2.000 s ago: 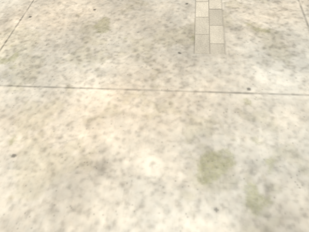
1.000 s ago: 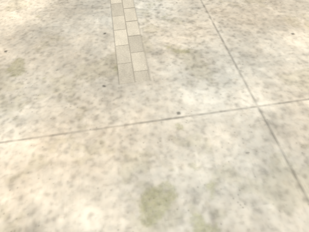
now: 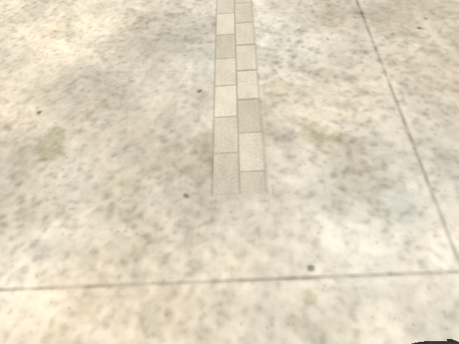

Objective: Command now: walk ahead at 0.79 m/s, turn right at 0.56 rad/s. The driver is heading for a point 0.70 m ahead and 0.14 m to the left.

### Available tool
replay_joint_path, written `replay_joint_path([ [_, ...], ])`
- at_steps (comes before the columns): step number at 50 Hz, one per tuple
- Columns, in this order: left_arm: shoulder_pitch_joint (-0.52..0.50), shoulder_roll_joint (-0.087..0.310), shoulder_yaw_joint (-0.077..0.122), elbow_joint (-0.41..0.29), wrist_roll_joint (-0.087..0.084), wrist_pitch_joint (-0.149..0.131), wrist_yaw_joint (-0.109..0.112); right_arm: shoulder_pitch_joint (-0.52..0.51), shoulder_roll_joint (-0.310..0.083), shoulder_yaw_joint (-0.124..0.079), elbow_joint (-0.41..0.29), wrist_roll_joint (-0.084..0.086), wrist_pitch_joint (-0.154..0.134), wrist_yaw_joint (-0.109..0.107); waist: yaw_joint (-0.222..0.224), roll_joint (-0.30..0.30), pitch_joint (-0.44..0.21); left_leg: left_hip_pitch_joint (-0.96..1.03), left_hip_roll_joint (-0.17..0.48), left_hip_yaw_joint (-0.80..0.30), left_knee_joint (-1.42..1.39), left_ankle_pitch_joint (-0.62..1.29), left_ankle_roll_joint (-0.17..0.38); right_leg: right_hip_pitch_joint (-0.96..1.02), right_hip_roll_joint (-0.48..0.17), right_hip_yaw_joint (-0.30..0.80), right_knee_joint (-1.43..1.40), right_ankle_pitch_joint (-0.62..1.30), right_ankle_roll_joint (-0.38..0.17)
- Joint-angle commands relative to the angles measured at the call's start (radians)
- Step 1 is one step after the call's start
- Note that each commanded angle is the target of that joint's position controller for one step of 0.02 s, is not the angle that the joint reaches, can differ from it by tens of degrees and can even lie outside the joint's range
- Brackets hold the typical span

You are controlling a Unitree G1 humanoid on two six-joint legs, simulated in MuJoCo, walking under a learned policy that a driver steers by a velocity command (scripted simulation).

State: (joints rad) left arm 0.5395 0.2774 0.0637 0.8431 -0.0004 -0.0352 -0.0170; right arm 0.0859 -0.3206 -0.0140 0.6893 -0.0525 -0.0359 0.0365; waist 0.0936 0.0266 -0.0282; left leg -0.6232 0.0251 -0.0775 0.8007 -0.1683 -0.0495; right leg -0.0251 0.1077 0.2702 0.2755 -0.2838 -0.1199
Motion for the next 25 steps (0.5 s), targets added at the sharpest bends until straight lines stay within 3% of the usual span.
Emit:
replay_joint_path([
  [1, 0.037, 0.151, 0.040, -0.029, -0.002, -0.021, 0.010, -0.238, -0.031, 0.007, -0.127, 0.002, -0.023, 0.010, 0.048, -0.148, 0.117, -0.101, -0.033, 0.100, -0.141, 0.097, -0.007, -0.024, -0.176, 0.185, -0.127, 0.070, -0.113],
  [3, 0.071, 0.147, 0.034, -0.006, 0.002, -0.034, 0.013, -0.304, -0.029, 0.010, -0.156, 0.010, -0.027, 0.014, 0.084, -0.166, 0.132, -0.063, -0.029, 0.140, -0.210, 0.140, 0.029, 0.006, -0.214, 0.164, -0.153, 0.212, -0.103],
  [5, 0.052, 0.162, 0.032, 0.009, 0.008, -0.047, 0.019, -0.290, -0.046, 0.005, -0.168, 0.013, -0.028, 0.012, 0.057, -0.172, 0.127, 0.004, -0.034, 0.162, -0.260, 0.117, 0.084, 0.058, -0.252, 0.111, -0.138, 0.426, -0.076],
  [7, 0.033, 0.189, 0.032, 0.025, 0.013, -0.057, 0.024, -0.149, -0.082, -0.014, -0.133, 0.017, -0.029, -0.007, -0.025, -0.173, 0.035, 0.238, -0.109, 0.209, -0.266, 0.022, 0.140, 0.078, -0.256, 0.005, 0.035, 0.980, -0.027],
  [8, 0.026, 0.203, 0.034, 0.034, 0.024, -0.055, 0.031, 0.031, -0.115, -0.031, -0.081, 0.025, -0.029, -0.021, -0.115, -0.174, -0.062, 0.428, -0.140, 0.216, -0.252, -0.035, 0.171, 0.063, -0.255, -0.046, 0.238, 1.174, -0.008],
  [9, -0.032, 0.204, 0.031, 0.026, 0.033, -0.054, 0.036, 0.273, -0.149, -0.050, -0.012, 0.029, -0.029, -0.039, -0.242, -0.163, -0.159, 0.691, -0.086, 0.151, -0.239, -0.059, 0.214, -0.074, -0.239, -0.089, 0.493, 1.144, 0.010],
  [10, -0.023, 0.136, 0.011, -0.008, 0.018, -0.062, 0.034, 0.436, -0.224, -0.079, 0.022, 0.005, -0.028, -0.051, -0.282, 0.013, -0.290, 0.975, 0.107, -0.191, -0.265, -0.457, 0.301, -0.353, -0.154, -0.150, 0.869, 0.797, 0.041],
  [11, -0.068, 0.106, 0.002, -0.039, 0.013, -0.076, 0.019, 0.462, -0.247, -0.091, 0.055, 0.023, -0.023, -0.039, -0.251, 0.242, -0.330, 1.048, 0.283, -0.754, -0.481, -0.647, 0.390, -0.597, 0.015, -0.190, 1.133, -0.046, 0.080],
  [12, -0.167, 0.141, 0.001, -0.071, 0.036, -0.084, 0.017, 0.356, -0.198, -0.085, 0.053, 0.032, -0.020, -0.027, -0.215, 0.149, -0.147, 0.963, 0.264, -0.801, -0.531, -0.597, 0.414, -0.777, -0.045, -0.138, 1.195, -0.035, 0.058],
  [13, -0.264, 0.145, -0.008, -0.095, 0.045, -0.096, 0.010, 0.320, -0.165, -0.084, 0.051, 0.035, -0.023, -0.024, -0.214, 0.034, -0.062, 0.855, 0.247, -0.668, -0.530, -0.478, 0.420, -0.810, -0.104, -0.117, 1.173, 0.005, 0.066],
  [14, -0.302, 0.128, -0.017, -0.116, 0.055, -0.102, 0.005, 0.319, -0.132, -0.079, 0.065, 0.033, -0.026, -0.024, -0.183, -0.035, 0.009, 0.722, 0.209, -0.581, -0.554, -0.366, 0.401, -0.779, -0.136, -0.129, 1.084, 0.015, 0.069],
  [15, -0.331, 0.116, -0.023, -0.144, 0.070, -0.095, 0.002, 0.319, -0.096, -0.068, 0.086, 0.033, -0.032, -0.028, -0.141, -0.045, 0.057, 0.609, 0.164, -0.521, -0.574, -0.290, 0.385, -0.742, -0.154, -0.133, 1.013, -0.001, 0.086],
  [16, -0.332, 0.100, -0.031, -0.153, 0.081, -0.080, -0.002, 0.315, -0.080, -0.061, 0.100, 0.032, -0.037, -0.032, -0.105, -0.024, 0.085, 0.536, 0.122, -0.480, -0.594, -0.256, 0.378, -0.718, -0.163, -0.146, 0.966, -0.033, 0.100],
  [18, -0.351, 0.088, -0.040, -0.185, 0.085, -0.053, -0.008, 0.319, -0.092, -0.063, 0.111, 0.046, -0.051, -0.034, -0.069, 0.022, 0.118, 0.443, 0.096, -0.441, -0.637, -0.233, 0.382, -0.716, -0.188, -0.168, 0.855, -0.088, 0.121],
  [21, -0.534, 0.073, -0.063, -0.272, 0.059, -0.046, -0.029, 0.281, -0.103, -0.073, 0.089, 0.048, -0.062, -0.035, -0.078, 0.025, 0.183, 0.205, 0.024, -0.339, -0.720, -0.140, 0.348, -0.550, -0.183, -0.237, 0.553, 0.122, 0.159],
  [23, -0.583, 0.042, -0.075, -0.288, 0.038, -0.048, -0.040, 0.294, -0.128, -0.087, 0.090, 0.056, -0.067, -0.027, -0.105, 0.031, 0.158, 0.110, 0.006, -0.305, -0.747, 0.011, 0.300, -0.315, -0.145, -0.271, 0.401, 0.322, 0.161],
  [25, -0.588, 0.068, -0.066, -0.287, 0.033, -0.047, -0.029, 0.338, -0.153, -0.097, 0.100, 0.066, -0.066, -0.022, -0.123, 0.024, 0.119, 0.221, 0.029, -0.321, -0.697, 0.188, 0.267, -0.253, -0.127, -0.267, 0.334, 0.380, 0.153],
])
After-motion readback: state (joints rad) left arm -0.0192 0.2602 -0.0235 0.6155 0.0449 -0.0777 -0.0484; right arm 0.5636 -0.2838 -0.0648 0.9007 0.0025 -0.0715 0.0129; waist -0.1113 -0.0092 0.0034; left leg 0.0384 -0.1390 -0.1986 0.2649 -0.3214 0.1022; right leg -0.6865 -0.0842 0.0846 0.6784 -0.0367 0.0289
